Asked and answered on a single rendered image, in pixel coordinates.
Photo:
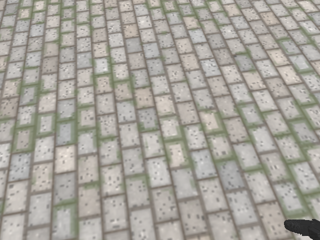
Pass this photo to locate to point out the right robot hand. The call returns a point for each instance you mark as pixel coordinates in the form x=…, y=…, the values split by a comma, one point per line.
x=309, y=228

